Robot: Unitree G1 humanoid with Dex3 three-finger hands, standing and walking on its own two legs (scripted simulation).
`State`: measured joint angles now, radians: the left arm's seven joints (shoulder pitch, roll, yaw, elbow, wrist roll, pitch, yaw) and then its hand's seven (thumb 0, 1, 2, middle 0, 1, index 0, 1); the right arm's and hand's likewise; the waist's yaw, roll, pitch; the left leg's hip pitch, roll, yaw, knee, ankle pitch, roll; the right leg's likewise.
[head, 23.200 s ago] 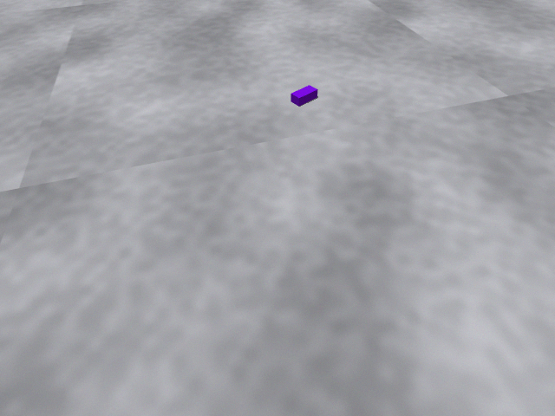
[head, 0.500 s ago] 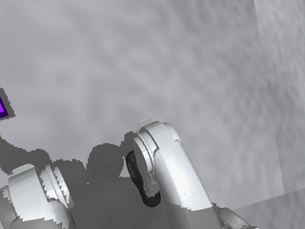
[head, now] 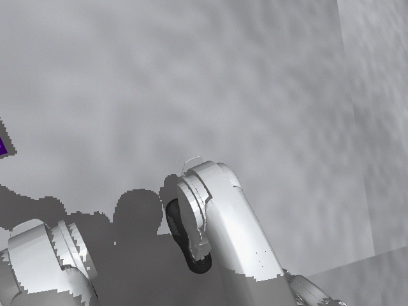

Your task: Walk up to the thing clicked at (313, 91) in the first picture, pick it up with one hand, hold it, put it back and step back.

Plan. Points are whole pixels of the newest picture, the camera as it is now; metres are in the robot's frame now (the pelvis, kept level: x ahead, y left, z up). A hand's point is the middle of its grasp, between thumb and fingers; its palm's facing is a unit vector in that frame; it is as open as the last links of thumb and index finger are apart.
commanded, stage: close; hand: left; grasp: from above
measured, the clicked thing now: out of the picture +0.47 +0.31 -0.28
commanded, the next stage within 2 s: settle in 0.48 s
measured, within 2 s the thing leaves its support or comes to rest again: leaves its support in 0.90 s
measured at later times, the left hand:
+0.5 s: hand out of the picture +0.46 +0.31 -0.25, palm faces -0.43 -0.14 -0.89, open 11.2 cm
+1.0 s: hand out of the picture +0.47 +0.32 -0.23, palm faces -0.39 -0.13 -0.91, open 11.1 cm
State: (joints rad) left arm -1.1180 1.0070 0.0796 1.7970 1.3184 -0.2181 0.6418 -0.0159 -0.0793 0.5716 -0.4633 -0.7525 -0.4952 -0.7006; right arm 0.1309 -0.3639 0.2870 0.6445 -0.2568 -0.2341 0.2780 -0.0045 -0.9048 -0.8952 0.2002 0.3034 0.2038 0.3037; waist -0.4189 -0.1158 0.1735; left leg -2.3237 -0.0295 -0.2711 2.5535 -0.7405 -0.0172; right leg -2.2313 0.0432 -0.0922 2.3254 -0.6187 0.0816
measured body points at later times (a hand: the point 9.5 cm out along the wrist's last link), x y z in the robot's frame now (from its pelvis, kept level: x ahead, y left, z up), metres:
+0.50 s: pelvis +0.00 +0.00 +0.00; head +0.27 +0.13 +0.33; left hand +0.48 +0.31 -0.19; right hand +0.04 -0.25 -0.04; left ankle +0.06 +0.12 -0.27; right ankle +0.13 -0.14 -0.27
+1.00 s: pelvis +0.00 +0.00 +0.01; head +0.27 +0.13 +0.34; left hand +0.48 +0.32 -0.17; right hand +0.04 -0.26 -0.04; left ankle +0.06 +0.12 -0.27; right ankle +0.13 -0.14 -0.27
